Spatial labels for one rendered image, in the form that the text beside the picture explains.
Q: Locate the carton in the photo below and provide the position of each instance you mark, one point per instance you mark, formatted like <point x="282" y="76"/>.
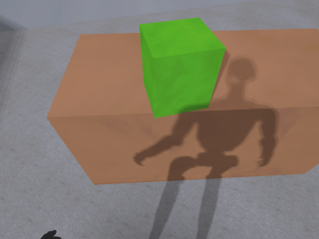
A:
<point x="181" y="61"/>

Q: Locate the pedestal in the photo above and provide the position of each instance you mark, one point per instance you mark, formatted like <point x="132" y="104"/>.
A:
<point x="262" y="118"/>

